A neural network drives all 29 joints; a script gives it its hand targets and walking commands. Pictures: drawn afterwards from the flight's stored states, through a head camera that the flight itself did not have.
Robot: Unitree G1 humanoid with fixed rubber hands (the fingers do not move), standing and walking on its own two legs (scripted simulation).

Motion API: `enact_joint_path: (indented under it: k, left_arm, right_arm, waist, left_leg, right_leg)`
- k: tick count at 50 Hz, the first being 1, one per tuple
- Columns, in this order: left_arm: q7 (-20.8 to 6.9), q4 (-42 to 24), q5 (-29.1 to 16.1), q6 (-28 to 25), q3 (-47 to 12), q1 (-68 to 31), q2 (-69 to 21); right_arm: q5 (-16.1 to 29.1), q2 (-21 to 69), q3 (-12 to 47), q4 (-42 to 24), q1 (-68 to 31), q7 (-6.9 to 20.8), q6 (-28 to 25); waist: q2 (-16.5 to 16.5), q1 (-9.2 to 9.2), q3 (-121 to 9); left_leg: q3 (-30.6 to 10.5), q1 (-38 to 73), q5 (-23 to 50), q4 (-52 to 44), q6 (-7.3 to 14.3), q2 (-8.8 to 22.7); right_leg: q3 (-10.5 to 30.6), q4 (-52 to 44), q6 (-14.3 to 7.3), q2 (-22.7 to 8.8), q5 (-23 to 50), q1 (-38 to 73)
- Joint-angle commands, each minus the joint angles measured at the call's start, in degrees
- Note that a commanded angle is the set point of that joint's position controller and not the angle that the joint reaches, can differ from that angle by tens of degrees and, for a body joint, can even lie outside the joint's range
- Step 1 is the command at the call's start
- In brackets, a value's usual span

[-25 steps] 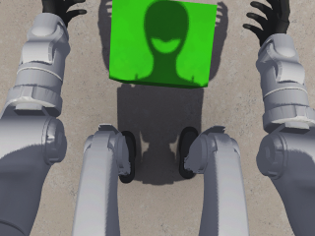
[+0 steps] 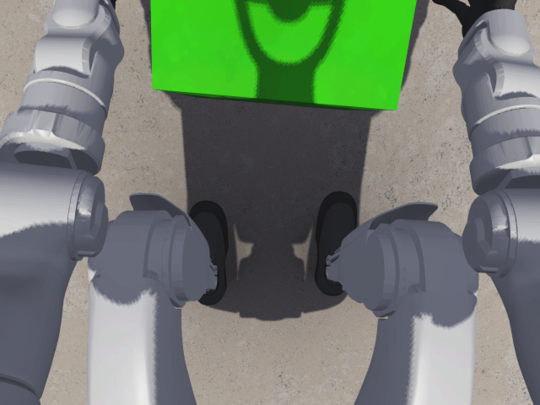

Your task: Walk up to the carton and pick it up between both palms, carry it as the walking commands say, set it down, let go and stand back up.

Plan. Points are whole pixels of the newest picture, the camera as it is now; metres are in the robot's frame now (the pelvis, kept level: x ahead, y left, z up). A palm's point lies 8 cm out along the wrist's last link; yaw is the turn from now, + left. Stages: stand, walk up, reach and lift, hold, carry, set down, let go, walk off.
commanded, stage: reach and lift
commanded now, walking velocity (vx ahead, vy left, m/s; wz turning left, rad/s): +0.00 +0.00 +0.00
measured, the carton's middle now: (279, 22) +0.52 +0.00 -0.25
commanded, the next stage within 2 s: none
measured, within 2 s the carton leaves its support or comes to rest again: leaves its support in 1.72 s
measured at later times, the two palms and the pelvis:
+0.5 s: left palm out of the picture +0.54 +0.19 -0.18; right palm (471, 10) +0.53 -0.21 -0.18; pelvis +0.00 +0.00 +0.00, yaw +0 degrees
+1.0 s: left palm out of the picture +0.54 +0.17 -0.18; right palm (443, 2) +0.53 -0.17 -0.18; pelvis +0.00 +0.00 +0.00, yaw +1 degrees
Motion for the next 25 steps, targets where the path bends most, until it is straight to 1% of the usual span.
enact_joint_path:
  k: [1, 5, 8, 16, 25]
  left_arm:
    - [0.2, -5.4, -0.6, -1.5, 0.1, -14.6, 7.9]
    - [0.5, -6.5, -0.7, -1.5, 0.1, -15.0, 8.8]
    - [0.3, -5.5, -1.6, -1.4, -0.8, -14.3, 7.7]
    - [0.0, -3.4, -1.2, -1.3, -0.5, -14.9, 7.3]
    - [0.4, -1.5, -1.3, -1.7, -1.5, -16.6, 5.7]
  right_arm:
    - [1.5, -4.7, 0.5, -3.7, -11.4, 0.2, -1.4]
    - [2.3, -5.3, 0.8, -3.9, -12.1, -0.1, -1.5]
    - [2.7, -4.9, 1.2, -3.1, -11.8, -0.2, -1.6]
    - [0.9, -5.0, 0.5, -1.5, -12.9, -0.5, -1.8]
    - [0.5, -3.5, 1.2, -0.3, -14.7, -1.0, -2.3]
  waist:
    - [2.3, 0.97, -69.9]
    - [2.2, 1.41, -71.5]
    - [2.5, 0.92, -70.3]
    - [1.8, 0.49, -65.1]
    - [1.7, 0.18, -64.3]
  left_leg:
    - [-0.6, 32.6, 17.0, -10.2, -2.2, -1.6]
    - [-0.6, 33.9, 17.7, -9.1, -2.1, -1.4]
    - [-0.7, 34.0, 17.9, -8.9, -2.0, -1.4]
    - [-1.3, 30.7, 15.8, -9.7, -1.9, -1.5]
    - [-1.4, 29.7, 14.8, -10.7, -2.0, -2.1]
  right_leg:
    - [-0.8, -5.0, 1.7, 2.2, 16.6, 38.9]
    - [-1.1, -4.1, 1.9, 2.2, 17.1, 39.4]
    - [-1.1, -3.9, 1.9, 2.2, 16.9, 38.5]
    - [-0.7, -4.7, 1.8, 2.4, 15.1, 36.3]
    - [-0.4, -5.7, 1.6, 2.8, 14.3, 36.8]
